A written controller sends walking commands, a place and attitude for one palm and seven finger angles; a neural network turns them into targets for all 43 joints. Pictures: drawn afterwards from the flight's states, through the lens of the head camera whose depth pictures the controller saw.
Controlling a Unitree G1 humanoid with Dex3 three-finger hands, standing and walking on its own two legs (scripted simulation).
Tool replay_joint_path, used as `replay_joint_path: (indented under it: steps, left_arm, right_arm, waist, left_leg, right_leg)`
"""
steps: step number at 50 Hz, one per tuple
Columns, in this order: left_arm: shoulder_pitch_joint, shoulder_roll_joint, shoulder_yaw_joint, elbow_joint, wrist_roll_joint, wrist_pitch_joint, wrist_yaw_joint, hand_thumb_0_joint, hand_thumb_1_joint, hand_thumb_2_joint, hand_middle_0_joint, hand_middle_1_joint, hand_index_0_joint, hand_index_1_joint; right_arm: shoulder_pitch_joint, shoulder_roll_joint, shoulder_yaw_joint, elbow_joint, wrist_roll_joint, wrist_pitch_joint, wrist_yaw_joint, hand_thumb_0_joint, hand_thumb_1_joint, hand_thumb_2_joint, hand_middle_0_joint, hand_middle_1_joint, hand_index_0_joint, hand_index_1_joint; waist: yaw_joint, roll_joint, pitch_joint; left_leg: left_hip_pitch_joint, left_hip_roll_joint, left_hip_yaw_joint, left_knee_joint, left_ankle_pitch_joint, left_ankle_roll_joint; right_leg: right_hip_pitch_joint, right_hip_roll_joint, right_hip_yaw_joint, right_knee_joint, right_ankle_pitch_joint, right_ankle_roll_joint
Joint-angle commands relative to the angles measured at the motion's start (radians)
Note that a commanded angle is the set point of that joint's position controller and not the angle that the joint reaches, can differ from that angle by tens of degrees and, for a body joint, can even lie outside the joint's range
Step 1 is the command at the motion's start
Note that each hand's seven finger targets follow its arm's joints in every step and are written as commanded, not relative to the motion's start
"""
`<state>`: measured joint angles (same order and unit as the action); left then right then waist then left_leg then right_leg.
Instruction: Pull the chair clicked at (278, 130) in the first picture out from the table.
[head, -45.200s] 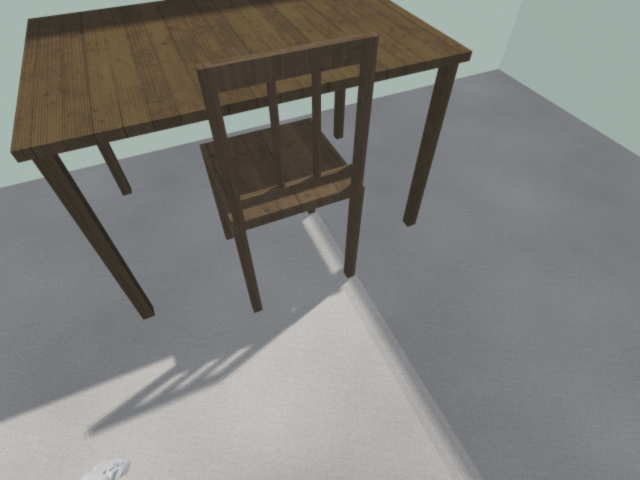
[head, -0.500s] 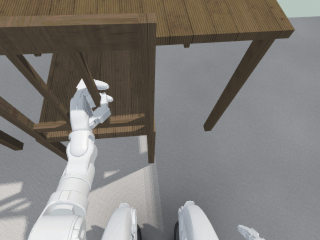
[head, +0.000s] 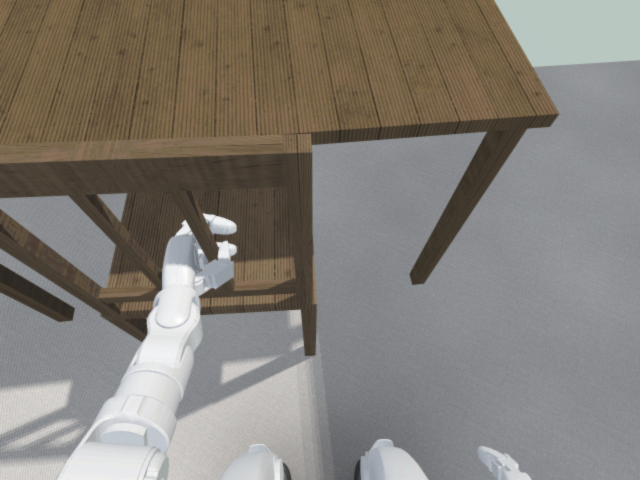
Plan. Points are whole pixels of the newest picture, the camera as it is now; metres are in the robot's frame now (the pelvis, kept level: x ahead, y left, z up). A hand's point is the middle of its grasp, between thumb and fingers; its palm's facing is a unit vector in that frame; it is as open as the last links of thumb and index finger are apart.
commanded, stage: step backward, pulling the chair out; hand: left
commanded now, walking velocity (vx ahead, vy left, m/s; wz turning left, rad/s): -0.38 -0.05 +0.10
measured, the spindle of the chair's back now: (133, 250) +0.42 +0.25 -0.04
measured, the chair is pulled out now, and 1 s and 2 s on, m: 0.04 0.20 0.33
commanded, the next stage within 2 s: none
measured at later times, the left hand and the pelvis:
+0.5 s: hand (238, 321) +0.31 +0.10 -0.03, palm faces -0.02 -0.99 -0.15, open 4.9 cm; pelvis -0.05 -0.01 +0.02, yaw -1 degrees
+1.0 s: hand (227, 382) +0.24 +0.11 -0.03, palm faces -0.04 -0.98 -0.17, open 5.0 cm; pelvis -0.11 -0.01 +0.02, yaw +0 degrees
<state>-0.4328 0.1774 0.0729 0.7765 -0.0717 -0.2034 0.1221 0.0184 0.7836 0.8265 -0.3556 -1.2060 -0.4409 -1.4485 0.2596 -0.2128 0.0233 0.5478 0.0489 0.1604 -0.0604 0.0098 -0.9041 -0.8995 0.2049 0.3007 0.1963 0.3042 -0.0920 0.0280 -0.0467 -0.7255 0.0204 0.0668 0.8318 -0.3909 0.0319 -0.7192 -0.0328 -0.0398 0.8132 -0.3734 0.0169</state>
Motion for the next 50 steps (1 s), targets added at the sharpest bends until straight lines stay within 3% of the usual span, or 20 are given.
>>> replay_joint_path:
  steps: [1, 3, 7, 13, 17, 19, 20, 22, 25, 28, 31, 34, 36, 37, 39, 41, 42, 45, 48, 50]
  left_arm:
    - [-0.340, 0.165, -0.024, -0.051, 0.069, -0.021, 0.010, 0.000, 0.900, 0.900, -0.500, -1.450, -0.500, -1.450]
    - [-0.365, 0.152, -0.039, -0.001, 0.065, -0.039, 0.001, 0.000, 0.900, 0.900, -0.500, -1.450, -0.500, -1.450]
    - [-0.359, 0.125, -0.060, 0.057, 0.064, -0.057, -0.016, 0.000, 0.900, 0.900, -0.500, -1.450, -0.500, -1.450]
    - [-0.310, 0.113, -0.058, 0.031, 0.056, -0.076, -0.036, 0.000, 0.900, 0.900, -0.500, -1.450, -0.500, -1.450]
    - [-0.323, 0.129, -0.047, 0.013, 0.052, -0.084, -0.036, 0.000, 0.900, 0.900, -0.500, -1.450, -0.500, -1.450]
    - [-0.332, 0.135, -0.044, 0.030, 0.051, -0.088, -0.034, 0.000, 0.900, 0.900, -0.500, -1.450, -0.500, -1.450]
    - [-0.341, 0.172, -0.023, 0.028, 0.051, -0.088, -0.030, 0.000, 0.900, 0.900, -0.500, -1.450, -0.500, -1.450]
    - [-0.360, 0.160, -0.040, 0.048, 0.048, -0.093, -0.027, 0.000, 0.900, 0.900, -0.500, -1.450, -0.500, -1.450]
    - [-0.386, 0.213, -0.016, 0.084, 0.047, -0.102, -0.012, 0.000, 0.900, 0.900, -0.500, -1.450, -0.500, -1.450]
    - [-0.396, 0.209, -0.033, 0.115, 0.045, -0.102, -0.002, 0.000, 0.900, 0.900, -0.500, -1.450, -0.500, -1.450]
    - [-0.386, 0.191, -0.046, 0.124, 0.042, -0.095, 0.004, 0.000, 0.900, 0.900, -0.500, -1.450, -0.500, -1.450]
    - [-0.384, 0.150, -0.078, 0.107, 0.040, -0.098, 0.005, 0.000, 0.900, 0.900, -0.500, -1.450, -0.500, -1.450]
    - [-0.388, 0.141, -0.088, 0.089, 0.035, -0.102, 0.005, 0.000, 0.900, 0.900, -0.500, -1.450, -0.500, -1.450]
    - [-0.385, 0.124, -0.102, 0.087, 0.029, -0.101, 0.003, 0.000, 0.900, 0.900, -0.500, -1.450, -0.500, -1.450]
    - [-0.391, 0.099, -0.124, 0.089, 0.019, -0.099, 0.001, 0.000, 0.900, 0.900, -0.500, -1.450, -0.500, -1.450]
    - [-0.411, 0.085, -0.121, 0.056, 0.019, -0.093, 0.001, 0.000, 0.900, 0.900, -0.500, -1.450, -0.500, -1.450]
    - [-0.424, 0.077, -0.123, 0.055, 0.019, -0.092, -0.002, 0.000, 0.900, 0.900, -0.500, -1.450, -0.500, -1.450]
    - [-0.413, 0.115, -0.087, 0.071, 0.024, -0.095, -0.004, 0.000, 0.900, 0.900, -0.500, -1.450, -0.500, -1.450]
    - [-0.434, 0.085, -0.112, 0.084, 0.039, -0.099, -0.010, 0.000, 0.900, 0.900, -0.500, -1.450, -0.500, -1.450]
    - [-0.417, 0.120, -0.083, 0.092, 0.048, -0.099, -0.010, 0.000, 0.900, 0.900, -0.500, -1.450, -0.500, -1.450]
  right_arm:
    - [0.096, -0.164, -0.060, -0.018, -0.008, -0.010, -0.043, 0.000, -0.900, -0.900, 0.200, 0.300, 0.200, 0.300]
    - [0.100, -0.162, -0.064, 0.005, -0.010, -0.015, -0.046, 0.000, -0.900, -0.900, 0.200, 0.300, 0.200, 0.300]
    - [0.090, -0.162, -0.069, 0.027, -0.012, -0.032, -0.048, 0.000, -0.900, -0.900, 0.200, 0.300, 0.200, 0.300]
    - [0.053, -0.159, -0.073, 0.025, -0.020, -0.066, -0.046, 0.000, -0.900, -0.900, 0.200, 0.300, 0.200, 0.300]
    - [0.032, -0.159, -0.075, 0.032, -0.017, -0.088, -0.050, 0.000, -0.900, -0.900, 0.200, 0.300, 0.200, 0.300]
    - [0.032, -0.159, -0.076, 0.046, -0.012, -0.104, -0.055, 0.000, -0.900, -0.900, 0.200, 0.300, 0.200, 0.300]
    - [0.033, -0.167, -0.078, 0.050, -0.009, -0.110, -0.060, 0.000, -0.900, -0.900, 0.200, 0.300, 0.200, 0.300]
    - [0.033, -0.160, -0.075, 0.068, -0.002, -0.126, -0.064, 0.000, -0.900, -0.900, 0.200, 0.300, 0.200, 0.300]
    - [0.039, -0.165, -0.077, 0.093, 0.006, -0.149, -0.071, 0.000, -0.900, -0.900, 0.200, 0.300, 0.200, 0.300]
    - [0.015, -0.160, -0.070, 0.111, 0.009, -0.167, -0.067, 0.000, -0.900, -0.900, 0.200, 0.300, 0.200, 0.300]
    - [-0.005, -0.166, -0.064, 0.125, 0.012, -0.182, -0.069, 0.000, -0.900, -0.900, 0.200, 0.300, 0.200, 0.300]
    - [-0.008, -0.174, -0.058, 0.138, 0.010, -0.198, -0.077, 0.000, -0.900, -0.900, 0.200, 0.300, 0.200, 0.300]
    - [-0.024, -0.183, -0.057, 0.123, 0.013, -0.203, -0.085, 0.000, -0.900, -0.900, 0.200, 0.300, 0.200, 0.300]
    - [-0.035, -0.180, -0.053, 0.110, 0.016, -0.205, -0.086, 0.000, -0.900, -0.900, 0.200, 0.300, 0.200, 0.300]
    - [-0.043, -0.181, -0.049, 0.093, 0.018, -0.213, -0.081, 0.000, -0.900, -0.900, 0.200, 0.300, 0.200, 0.300]
    - [-0.053, -0.183, -0.044, 0.090, 0.006, -0.220, -0.088, 0.000, -0.900, -0.900, 0.200, 0.300, 0.200, 0.300]
    - [-0.058, -0.178, -0.045, 0.093, -0.001, -0.220, -0.088, 0.000, -0.900, -0.900, 0.200, 0.300, 0.200, 0.300]
    - [-0.028, -0.172, -0.051, 0.119, -0.018, -0.233, -0.087, 0.000, -0.900, -0.900, 0.200, 0.300, 0.200, 0.300]
    - [-0.015, -0.171, -0.053, 0.137, -0.023, -0.252, -0.075, 0.000, -0.900, -0.900, 0.200, 0.300, 0.200, 0.300]
    - [-0.006, -0.180, -0.059, 0.151, -0.028, -0.257, -0.073, 0.000, -0.900, -0.900, 0.200, 0.300, 0.200, 0.300]
  waist:
    - [-0.008, -0.002, -0.411]
    - [0.001, 0.086, -0.404]
    - [0.014, 0.174, -0.385]
    - [0.027, 0.164, -0.374]
    - [0.033, 0.112, -0.356]
    - [0.038, 0.068, -0.347]
    - [0.039, 0.056, -0.348]
    - [0.035, 0.010, -0.340]
    - [0.027, -0.059, -0.314]
    - [0.034, -0.106, -0.270]
    - [0.049, -0.116, -0.256]
    - [0.040, -0.106, -0.275]
    - [0.049, -0.027, -0.264]
    - [0.057, -0.019, -0.249]
    - [0.058, -0.002, -0.204]
    - [0.066, 0.141, -0.192]
    - [0.068, 0.153, -0.192]
    - [0.060, 0.096, -0.226]
    - [0.049, 0.131, -0.201]
    - [0.048, 0.160, -0.205]
  left_leg:
    - [0.335, 0.088, -0.097, -0.163, 0.557, -0.008]
    - [0.413, 0.107, -0.109, -0.179, 0.653, -0.010]
    - [0.516, 0.135, -0.155, -0.215, 0.781, -0.009]
    - [0.577, 0.183, -0.190, -0.271, 0.800, 0.007]
    - [0.529, 0.198, -0.177, -0.294, 0.672, 0.016]
    - [0.477, 0.184, -0.157, -0.292, 0.556, 0.010]
    - [0.451, 0.174, -0.147, -0.294, 0.507, 0.004]
    - [0.421, 0.142, -0.119, -0.283, 0.387, -0.010]
    - [0.426, 0.075, -0.076, -0.235, 0.210, -0.029]
    - [0.410, 0.021, -0.059, -0.199, 0.037, -0.036]
    - [0.407, 0.004, -0.076, -0.177, 0.008, -0.039]
    - [0.446, 0.027, -0.100, -0.279, 0.149, -0.027]
    - [0.450, 0.075, -0.154, -0.354, 0.210, -0.009]
    - [0.432, 0.099, -0.177, -0.387, 0.161, 0.002]
    - [0.400, 0.149, -0.238, -0.470, -0.084, 0.024]
    - [0.362, 0.233, -0.368, -0.570, -0.164, 0.061]
    - [0.375, 0.263, -0.395, -0.557, -0.093, 0.077]
    - [0.509, 0.281, -0.364, -0.464, 0.166, 0.094]
    - [0.523, 0.264, -0.338, -0.420, 0.188, 0.079]
    - [0.540, 0.243, -0.320, -0.391, 0.250, 0.066]
  right_leg:
    - [0.366, -0.065, 0.054, -0.130, 0.671, -0.002]
    - [0.341, -0.059, 0.053, -0.150, 0.625, -0.004]
    - [0.307, -0.033, 0.041, -0.172, 0.479, -0.012]
    - [0.306, -0.007, 0.036, -0.177, 0.300, -0.013]
    - [0.360, -0.014, 0.045, -0.194, 0.310, -0.012]
    - [0.397, -0.026, 0.054, -0.225, 0.362, -0.013]
    - [0.418, -0.037, 0.065, -0.229, 0.399, -0.016]
    - [0.430, -0.064, 0.083, -0.263, 0.411, -0.018]
    - [0.407, -0.133, 0.147, -0.361, 0.330, -0.032]
    - [0.396, -0.204, 0.213, -0.468, 0.177, -0.034]
    - [0.417, -0.233, 0.208, -0.502, 0.130, -0.051]
    - [0.434, -0.179, 0.139, -0.443, 0.199, -0.029]
    - [0.407, -0.102, 0.091, -0.381, 0.146, -0.006]
    - [0.396, -0.075, 0.083, -0.358, 0.070, -0.002]
    - [0.349, -0.041, 0.076, -0.313, -0.142, -0.011]
    - [0.343, 0.004, 0.053, -0.111, -0.068, -0.023]
    - [0.338, 0.005, 0.058, -0.055, -0.038, -0.028]
    - [0.330, 0.005, 0.075, -0.108, -0.029, -0.022]
    - [0.355, 0.007, 0.072, -0.210, -0.005, -0.026]
    - [0.372, 0.010, 0.074, -0.264, 0.050, -0.026]
